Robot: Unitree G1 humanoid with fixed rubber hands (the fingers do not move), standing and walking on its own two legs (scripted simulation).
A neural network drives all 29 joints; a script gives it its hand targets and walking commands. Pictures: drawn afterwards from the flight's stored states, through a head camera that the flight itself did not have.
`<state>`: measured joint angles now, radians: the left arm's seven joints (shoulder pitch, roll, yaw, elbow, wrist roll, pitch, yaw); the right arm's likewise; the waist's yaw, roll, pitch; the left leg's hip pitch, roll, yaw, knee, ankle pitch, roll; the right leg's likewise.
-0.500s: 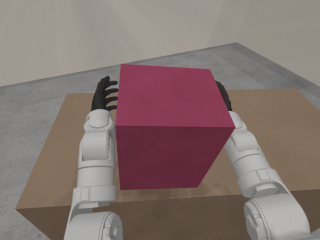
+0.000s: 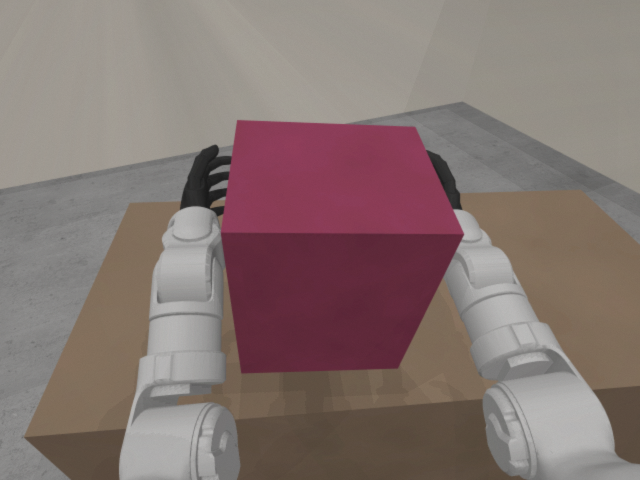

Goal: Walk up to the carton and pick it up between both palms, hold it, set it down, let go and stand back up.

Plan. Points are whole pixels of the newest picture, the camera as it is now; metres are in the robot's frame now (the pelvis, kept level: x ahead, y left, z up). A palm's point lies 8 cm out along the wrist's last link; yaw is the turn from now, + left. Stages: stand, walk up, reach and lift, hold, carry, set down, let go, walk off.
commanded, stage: reach and lift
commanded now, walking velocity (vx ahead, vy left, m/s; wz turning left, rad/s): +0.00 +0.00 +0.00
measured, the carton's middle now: (324, 255) +0.35 +0.00 +0.15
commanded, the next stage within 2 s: hold in 0.82 s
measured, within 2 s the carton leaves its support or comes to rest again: neither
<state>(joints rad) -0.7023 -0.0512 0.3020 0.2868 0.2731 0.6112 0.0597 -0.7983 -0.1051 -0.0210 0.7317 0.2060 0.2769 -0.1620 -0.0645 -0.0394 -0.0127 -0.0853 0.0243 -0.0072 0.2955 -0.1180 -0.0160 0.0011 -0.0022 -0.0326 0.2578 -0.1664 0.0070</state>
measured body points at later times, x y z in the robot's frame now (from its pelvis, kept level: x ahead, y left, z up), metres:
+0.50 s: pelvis +0.01 +0.00 +0.00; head -0.04 +0.02 +0.44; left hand +0.38 +0.15 +0.22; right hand +0.39 -0.15 +0.21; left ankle +0.03 +0.13 -0.75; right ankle -0.01 -0.12 -0.75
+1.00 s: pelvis -0.01 +0.00 +0.00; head -0.08 +0.02 +0.44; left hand +0.38 +0.14 +0.25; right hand +0.38 -0.16 +0.24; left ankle +0.03 +0.13 -0.75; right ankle -0.01 -0.12 -0.75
